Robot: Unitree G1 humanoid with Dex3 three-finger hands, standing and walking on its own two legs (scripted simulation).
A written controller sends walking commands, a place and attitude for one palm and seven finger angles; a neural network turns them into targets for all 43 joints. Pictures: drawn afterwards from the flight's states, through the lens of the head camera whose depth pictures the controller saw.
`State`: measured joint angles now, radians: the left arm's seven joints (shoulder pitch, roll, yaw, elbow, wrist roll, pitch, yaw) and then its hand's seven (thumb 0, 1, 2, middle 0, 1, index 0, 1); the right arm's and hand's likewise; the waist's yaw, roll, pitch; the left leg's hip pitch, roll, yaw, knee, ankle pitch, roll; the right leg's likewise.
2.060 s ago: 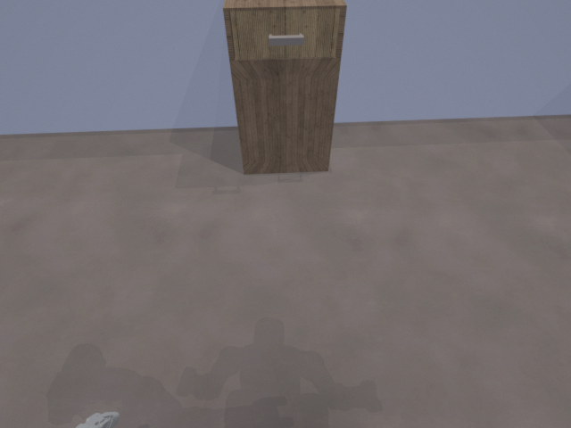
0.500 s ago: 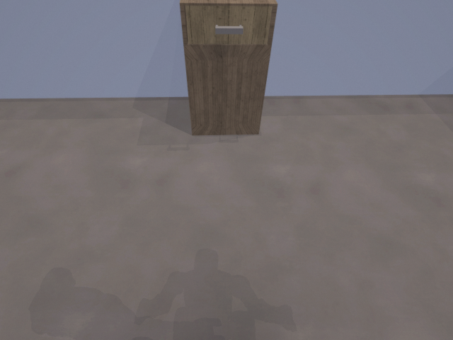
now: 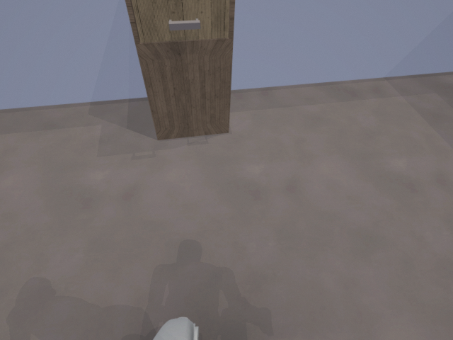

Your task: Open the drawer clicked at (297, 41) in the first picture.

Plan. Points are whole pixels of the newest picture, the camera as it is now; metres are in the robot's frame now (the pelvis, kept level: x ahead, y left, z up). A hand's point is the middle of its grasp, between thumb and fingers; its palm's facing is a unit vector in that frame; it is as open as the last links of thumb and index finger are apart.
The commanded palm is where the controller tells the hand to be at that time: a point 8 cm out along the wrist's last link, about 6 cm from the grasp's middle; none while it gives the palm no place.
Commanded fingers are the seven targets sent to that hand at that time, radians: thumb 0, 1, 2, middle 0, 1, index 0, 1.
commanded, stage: walk to a spot facing it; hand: left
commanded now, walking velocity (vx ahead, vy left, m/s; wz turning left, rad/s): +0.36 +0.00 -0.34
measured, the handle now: (184, 23) +1.31 +0.33 -0.05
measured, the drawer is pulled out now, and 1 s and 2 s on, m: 0.00 0.00 0.00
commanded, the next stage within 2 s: turn to face it in 1.16 s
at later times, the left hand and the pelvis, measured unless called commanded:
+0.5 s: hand (152, 237) +0.35 +0.22 -0.15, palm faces -0.22 -0.95 -0.21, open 7.4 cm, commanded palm none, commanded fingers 0.00 0.90 0.90 -0.20 -0.30 -0.20 -0.30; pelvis +0.20 +0.04 +0.01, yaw -14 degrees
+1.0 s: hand (198, 195) +0.49 +0.13 -0.17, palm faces -0.30 -0.93 -0.22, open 7.2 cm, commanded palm none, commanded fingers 0.00 0.90 0.90 -0.20 -0.30 -0.20 -0.30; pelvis +0.40 -0.05 +0.00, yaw -21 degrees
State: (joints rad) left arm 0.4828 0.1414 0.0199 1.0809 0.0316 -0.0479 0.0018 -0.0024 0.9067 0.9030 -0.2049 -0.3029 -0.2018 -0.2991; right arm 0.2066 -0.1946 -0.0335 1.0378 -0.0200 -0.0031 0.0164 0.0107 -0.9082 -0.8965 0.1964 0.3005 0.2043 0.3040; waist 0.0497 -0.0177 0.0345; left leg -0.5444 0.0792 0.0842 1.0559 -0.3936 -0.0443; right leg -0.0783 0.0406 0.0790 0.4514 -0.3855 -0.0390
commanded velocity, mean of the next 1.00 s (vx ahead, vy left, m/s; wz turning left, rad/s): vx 0.36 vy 0.00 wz -0.26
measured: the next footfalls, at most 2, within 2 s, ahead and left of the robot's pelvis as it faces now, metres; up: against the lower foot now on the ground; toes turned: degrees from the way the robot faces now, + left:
left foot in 0.16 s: +0.21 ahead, +0.14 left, +0.00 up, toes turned +2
right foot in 0.66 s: +0.37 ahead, -0.15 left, +0.00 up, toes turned -27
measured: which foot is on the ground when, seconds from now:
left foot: up 0.00-0.14, down 0.16-0.66, up 0.68-1.00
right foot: down 0.00-0.16, up 0.18-0.64, down 0.66-1.00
